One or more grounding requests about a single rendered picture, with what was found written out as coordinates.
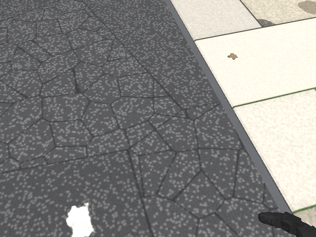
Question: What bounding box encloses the robot right hand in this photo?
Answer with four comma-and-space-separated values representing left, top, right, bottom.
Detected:
258, 211, 316, 237

